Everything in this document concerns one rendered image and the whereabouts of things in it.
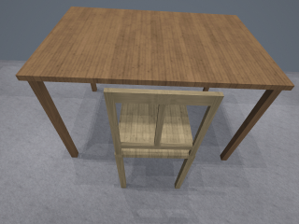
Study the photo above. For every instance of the table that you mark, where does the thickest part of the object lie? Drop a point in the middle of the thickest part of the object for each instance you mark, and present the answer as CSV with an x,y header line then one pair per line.
x,y
100,45

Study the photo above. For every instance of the chair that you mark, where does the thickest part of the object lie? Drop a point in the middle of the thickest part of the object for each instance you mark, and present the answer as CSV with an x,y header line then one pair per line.
x,y
155,124

